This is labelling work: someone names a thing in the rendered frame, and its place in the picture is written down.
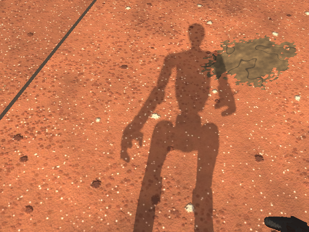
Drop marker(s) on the robot right hand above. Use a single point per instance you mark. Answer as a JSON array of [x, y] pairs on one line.
[[286, 224]]

